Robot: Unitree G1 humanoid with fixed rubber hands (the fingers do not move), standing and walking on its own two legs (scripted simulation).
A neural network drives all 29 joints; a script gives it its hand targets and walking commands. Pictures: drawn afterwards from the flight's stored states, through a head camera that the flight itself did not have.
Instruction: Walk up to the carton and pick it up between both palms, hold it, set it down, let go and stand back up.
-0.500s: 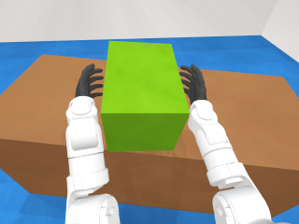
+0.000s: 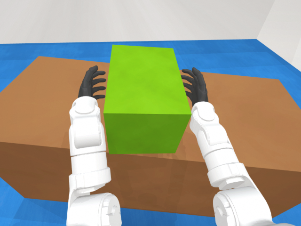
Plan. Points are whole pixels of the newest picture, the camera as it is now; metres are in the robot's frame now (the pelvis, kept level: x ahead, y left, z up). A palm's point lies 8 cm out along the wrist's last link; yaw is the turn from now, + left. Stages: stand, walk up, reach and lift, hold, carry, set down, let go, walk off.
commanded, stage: hold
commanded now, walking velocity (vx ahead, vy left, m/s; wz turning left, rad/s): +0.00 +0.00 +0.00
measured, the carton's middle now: (143, 97) +0.41 +0.01 +0.12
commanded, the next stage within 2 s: set down in 0.16 s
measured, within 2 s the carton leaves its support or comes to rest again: neither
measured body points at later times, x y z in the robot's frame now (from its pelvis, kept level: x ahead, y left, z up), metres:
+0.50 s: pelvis +0.02 -0.01 +0.00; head -0.03 +0.03 +0.44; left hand +0.38 +0.16 +0.18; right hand +0.39 -0.12 +0.19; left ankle +0.04 +0.12 -0.75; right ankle +0.02 -0.10 -0.75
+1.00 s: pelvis +0.05 -0.02 +0.00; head +0.04 +0.02 +0.45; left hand +0.41 +0.14 +0.12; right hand +0.43 -0.13 +0.15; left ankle +0.04 +0.12 -0.75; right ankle +0.02 -0.10 -0.75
